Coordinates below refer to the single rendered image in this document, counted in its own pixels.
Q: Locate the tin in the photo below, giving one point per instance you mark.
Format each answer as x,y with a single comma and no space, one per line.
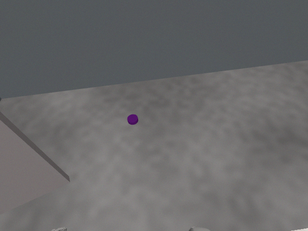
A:
132,119

